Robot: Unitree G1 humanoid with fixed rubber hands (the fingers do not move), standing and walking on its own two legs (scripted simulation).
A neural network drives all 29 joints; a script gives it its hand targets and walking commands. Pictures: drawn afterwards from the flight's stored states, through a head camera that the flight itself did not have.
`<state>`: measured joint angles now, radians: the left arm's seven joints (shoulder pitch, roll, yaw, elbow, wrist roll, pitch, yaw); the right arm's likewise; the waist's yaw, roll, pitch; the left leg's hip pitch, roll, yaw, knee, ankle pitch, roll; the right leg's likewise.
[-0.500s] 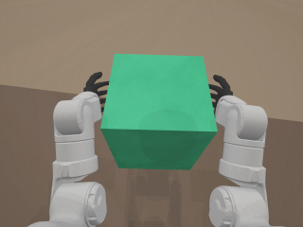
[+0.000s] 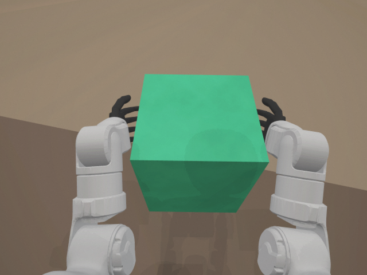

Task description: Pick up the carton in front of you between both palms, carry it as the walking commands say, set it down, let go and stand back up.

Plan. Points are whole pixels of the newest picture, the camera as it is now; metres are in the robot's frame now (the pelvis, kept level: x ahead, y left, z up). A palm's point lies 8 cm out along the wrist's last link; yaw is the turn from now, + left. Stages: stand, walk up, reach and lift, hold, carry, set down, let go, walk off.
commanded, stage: carry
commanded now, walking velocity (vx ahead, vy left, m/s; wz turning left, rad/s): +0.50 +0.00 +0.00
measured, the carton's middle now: (194, 149) +0.37 +0.01 +0.08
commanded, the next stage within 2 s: none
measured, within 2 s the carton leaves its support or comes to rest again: neither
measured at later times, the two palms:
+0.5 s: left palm (147, 43) +0.66 +0.16 +0.18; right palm (258, 54) +0.62 -0.14 +0.18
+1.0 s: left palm out of the picture +0.92 +0.17 +0.22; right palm out of the picture +0.95 -0.13 +0.21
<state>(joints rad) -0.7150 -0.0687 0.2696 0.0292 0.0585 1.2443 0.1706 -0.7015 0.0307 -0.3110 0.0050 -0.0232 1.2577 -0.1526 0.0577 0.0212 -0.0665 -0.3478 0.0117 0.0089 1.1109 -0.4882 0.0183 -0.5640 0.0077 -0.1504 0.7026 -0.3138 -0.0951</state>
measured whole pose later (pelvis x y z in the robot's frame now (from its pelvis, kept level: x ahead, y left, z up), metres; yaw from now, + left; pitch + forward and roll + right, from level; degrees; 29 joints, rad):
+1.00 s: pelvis +0.57 -0.01 +0.07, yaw +0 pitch +5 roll +0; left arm -0.68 -0.06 0.28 -0.03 0.01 1.21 0.18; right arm -0.69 0.08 -0.33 -0.05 -0.07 1.24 -0.15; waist 0.09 0.01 -0.02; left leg -0.68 0.02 0.03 1.23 -0.41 0.04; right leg -0.39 0.01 -0.12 0.54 -0.34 -0.08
